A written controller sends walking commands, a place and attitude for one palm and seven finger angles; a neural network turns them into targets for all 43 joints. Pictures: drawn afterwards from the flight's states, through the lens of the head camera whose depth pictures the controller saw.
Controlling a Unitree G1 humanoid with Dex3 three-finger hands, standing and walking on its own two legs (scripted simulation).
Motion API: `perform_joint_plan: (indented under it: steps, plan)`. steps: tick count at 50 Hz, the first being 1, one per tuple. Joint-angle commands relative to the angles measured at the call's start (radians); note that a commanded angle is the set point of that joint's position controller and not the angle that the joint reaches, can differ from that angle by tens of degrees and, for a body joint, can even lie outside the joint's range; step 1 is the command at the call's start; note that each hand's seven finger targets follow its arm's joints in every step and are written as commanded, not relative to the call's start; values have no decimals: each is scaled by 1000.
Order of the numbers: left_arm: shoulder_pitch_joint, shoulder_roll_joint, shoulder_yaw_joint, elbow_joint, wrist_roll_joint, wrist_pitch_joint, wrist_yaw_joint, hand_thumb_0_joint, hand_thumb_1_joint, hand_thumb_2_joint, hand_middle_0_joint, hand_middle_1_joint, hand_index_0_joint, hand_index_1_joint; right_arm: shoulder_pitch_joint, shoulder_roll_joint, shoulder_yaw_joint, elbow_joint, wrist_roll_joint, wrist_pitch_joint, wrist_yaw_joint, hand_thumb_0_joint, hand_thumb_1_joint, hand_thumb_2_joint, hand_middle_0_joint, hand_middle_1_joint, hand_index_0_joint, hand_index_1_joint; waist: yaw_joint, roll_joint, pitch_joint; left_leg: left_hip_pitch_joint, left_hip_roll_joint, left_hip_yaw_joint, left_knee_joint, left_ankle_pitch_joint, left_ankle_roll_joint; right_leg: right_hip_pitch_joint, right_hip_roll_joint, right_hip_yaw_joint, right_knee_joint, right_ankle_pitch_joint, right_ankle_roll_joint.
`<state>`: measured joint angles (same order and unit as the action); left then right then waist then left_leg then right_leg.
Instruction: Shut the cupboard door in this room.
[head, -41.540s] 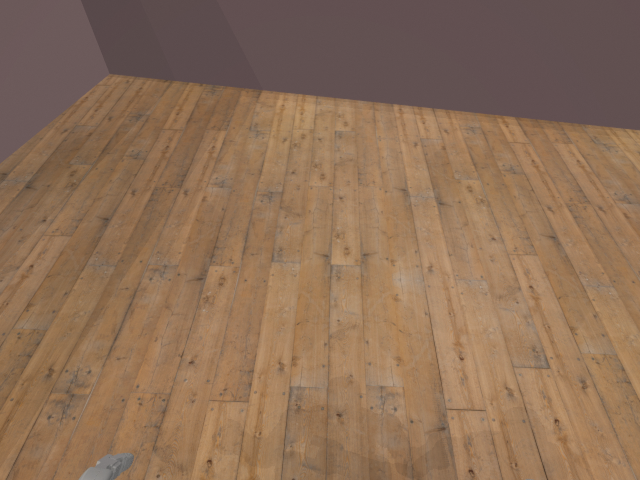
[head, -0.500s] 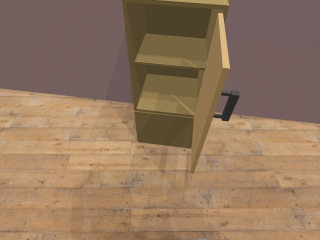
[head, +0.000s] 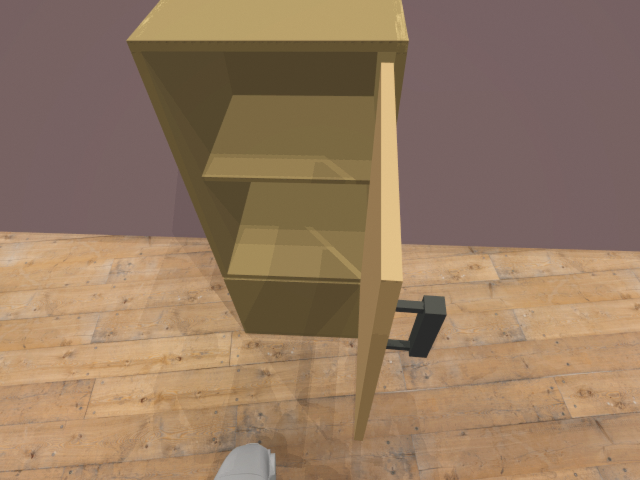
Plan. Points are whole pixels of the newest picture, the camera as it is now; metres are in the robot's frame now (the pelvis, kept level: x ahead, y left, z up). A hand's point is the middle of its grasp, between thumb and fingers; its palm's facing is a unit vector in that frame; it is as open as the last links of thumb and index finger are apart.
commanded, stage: stand and wait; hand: left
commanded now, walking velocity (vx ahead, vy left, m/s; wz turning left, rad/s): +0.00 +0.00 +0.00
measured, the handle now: (407, 327) +0.29 -0.09 +0.03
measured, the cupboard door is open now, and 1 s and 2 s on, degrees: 88 85 83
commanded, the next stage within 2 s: turn or walk to find it in 1.76 s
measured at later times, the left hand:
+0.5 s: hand (177, 479) +0.15 +0.23 -0.18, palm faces -0.03 -0.98 -0.21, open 7.3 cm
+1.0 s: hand out of the picture +0.11 +0.16 -0.17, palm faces +0.02 -0.99 -0.17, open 7.3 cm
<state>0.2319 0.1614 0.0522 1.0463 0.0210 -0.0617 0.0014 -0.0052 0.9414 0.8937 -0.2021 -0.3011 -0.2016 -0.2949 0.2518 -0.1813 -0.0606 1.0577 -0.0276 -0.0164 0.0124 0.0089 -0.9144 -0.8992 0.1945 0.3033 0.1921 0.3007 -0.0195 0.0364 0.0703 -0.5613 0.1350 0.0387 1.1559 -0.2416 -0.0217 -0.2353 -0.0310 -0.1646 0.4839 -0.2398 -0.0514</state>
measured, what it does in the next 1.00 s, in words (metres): walks ahead: left foot, then right foot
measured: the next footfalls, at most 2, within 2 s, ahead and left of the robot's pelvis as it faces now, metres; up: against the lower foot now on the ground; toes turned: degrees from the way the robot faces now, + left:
left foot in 0.22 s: +0.19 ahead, +0.14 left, +0.00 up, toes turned +6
right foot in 0.54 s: +0.08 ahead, -0.09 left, +0.00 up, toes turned -7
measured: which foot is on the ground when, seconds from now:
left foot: up 0.00-0.20, down 0.22-1.00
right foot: down 0.00-0.24, up 0.26-0.52, down 0.54-1.00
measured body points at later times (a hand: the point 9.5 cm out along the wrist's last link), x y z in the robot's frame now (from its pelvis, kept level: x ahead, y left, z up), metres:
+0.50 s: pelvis +0.12 +0.05 +0.00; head +0.18 +0.05 +0.44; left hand +0.15 +0.28 -0.16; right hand +0.21 -0.16 -0.16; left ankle +0.19 +0.13 -0.74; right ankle +0.02 -0.09 -0.72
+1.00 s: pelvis +0.15 +0.00 +0.00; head +0.17 +0.00 +0.45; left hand +0.11 +0.21 -0.16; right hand +0.10 -0.21 -0.16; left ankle +0.19 +0.13 -0.74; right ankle +0.04 -0.08 -0.74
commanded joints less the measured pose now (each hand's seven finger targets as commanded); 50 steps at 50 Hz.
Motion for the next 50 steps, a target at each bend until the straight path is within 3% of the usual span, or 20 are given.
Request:
perform_joint_plan:
  steps: [1,6,9,10,11,12,13,16,17,20,22,24,25,27,28,30,33,36,41,50]
  plan:
    - [57,127,18,-18,0,-30,4,0,900,900,-200,-300,-200,-300,20,-1,-4,-41,4,-5,12,0,-900,-900,200,300,200,300,3,-153,32,25,12,22,-218,65,-21,-50,-225,127,-297,160,-87]
    - [135,127,12,26,0,-23,15,0,900,900,-200,-300,-200,-300,-79,18,13,-63,8,-33,8,0,-900,-900,200,300,200,300,50,-142,-13,96,-48,63,-480,71,-5,131,-229,112,-182,481,-80]
    - [136,121,7,41,-10,-10,24,0,900,900,-200,-300,-200,-300,25,-23,11,-26,4,-48,-6,0,-900,-900,200,300,200,300,-2,-113,-97,327,-81,61,-679,240,5,143,-188,75,0,530,-33]
    - [158,100,1,41,-14,-5,27,0,900,900,-200,-300,-200,-300,115,-82,1,-4,0,-57,-15,0,-900,-900,200,300,200,300,-26,-16,-185,518,-6,-8,-699,503,27,72,-132,56,145,383,10]
    - [221,61,-6,49,-25,-2,30,0,900,900,-200,-300,-200,-300,178,-157,-13,9,0,-58,-26,0,-900,-900,200,300,200,300,-31,166,-287,732,194,-212,-663,855,125,-107,-30,11,326,-13,55]
    - [234,48,-15,50,-24,4,32,0,900,900,-200,-300,-200,-300,183,-178,-12,18,14,-40,-33,0,-900,-900,200,300,200,300,-27,230,-312,716,297,-273,-726,968,223,-137,8,62,511,-436,62]
    - [204,47,-18,47,-20,16,37,0,900,900,-200,-300,-200,-300,113,-159,-4,6,17,-30,-43,0,-900,-900,200,300,200,300,-3,213,-229,629,282,-234,-762,869,234,-168,-31,122,561,-412,58]
    - [141,43,-11,65,-8,34,28,0,900,900,-200,-300,-200,-300,-9,-75,14,-11,14,-29,-48,0,-900,-900,200,300,200,300,24,158,-102,428,185,-131,-843,561,192,-155,-76,139,533,-280,72]
    - [140,41,-15,71,-6,41,27,0,900,900,-200,-300,-200,-300,-2,-64,18,-8,13,-29,-48,0,-900,-900,200,300,200,300,19,179,-126,405,170,-128,-857,529,187,-130,-76,149,472,-278,78]
    - [129,20,-22,65,-9,43,24,0,900,900,-200,-300,-200,-300,-9,-96,-1,-5,8,-28,-45,0,-900,-900,200,300,200,300,8,65,-248,530,162,-132,-833,456,195,-96,-62,120,286,-303,83]
    - [109,12,-24,63,-7,43,24,0,900,900,-200,-300,-200,-300,2,-97,-9,10,8,-22,-45,0,-900,-900,200,300,200,300,1,32,-264,560,144,-131,-832,396,182,-74,-45,104,162,-269,82]
    - [130,22,-21,72,-8,43,25,0,900,900,-200,-300,-200,-300,-3,-82,-9,19,12,-13,-43,0,-900,-900,200,300,200,300,23,28,-250,496,106,-108,-816,339,147,29,-33,88,-28,-131,73]
    - [158,36,-18,81,-5,44,29,0,900,900,-200,-300,-200,-300,-18,-65,-9,16,16,-9,-40,0,-900,-900,200,300,200,300,37,7,-239,446,76,-79,-802,240,108,92,-40,89,-129,-31,66]
    - [140,94,-17,72,0,43,34,0,900,900,-200,-300,-200,-300,-38,-28,0,5,21,-4,-30,0,-900,-900,200,300,200,300,29,-97,-170,339,2,-15,-773,80,33,114,-144,193,-199,8,19]
    - [105,116,-18,57,-2,40,33,0,900,900,-200,-300,-200,-300,-35,-13,8,4,19,-5,-25,0,-900,-900,200,300,200,300,23,-95,-139,308,-20,-6,-770,65,19,106,-193,218,-221,2,-4]
    - [55,118,-18,46,-4,33,33,0,900,900,-200,-300,-200,-300,-36,-27,10,11,10,-6,-23,0,-900,-900,200,300,200,300,9,-202,-59,350,-26,-2,-770,138,20,37,-162,188,-199,84,5]
    - [77,89,-30,40,-7,43,37,0,900,900,-200,-300,-200,-300,16,-47,19,44,17,-5,-30,0,-900,-900,200,300,200,300,11,-128,13,411,5,-19,-787,231,42,1,-115,131,-188,90,37]
    - [111,88,-35,43,-12,52,40,0,900,900,-200,-300,-200,-300,39,-48,30,61,18,5,-31,0,-900,-900,200,300,200,300,13,-58,71,404,1,-23,-824,127,39,-18,-113,130,-214,-17,38]
    - [151,88,-34,50,-15,54,39,0,900,900,-200,-300,-200,-300,64,-37,37,69,18,16,-36,0,-900,-900,200,300,200,300,14,-8,75,403,-10,-19,-817,102,35,2,-115,134,-234,-22,26]
    - [212,48,-38,68,-18,45,50,0,900,900,-200,-300,-200,-300,99,-23,40,93,22,12,-47,0,-900,-900,200,300,200,300,10,-87,3,435,-6,-4,-738,251,42,81,-114,129,-216,236,35]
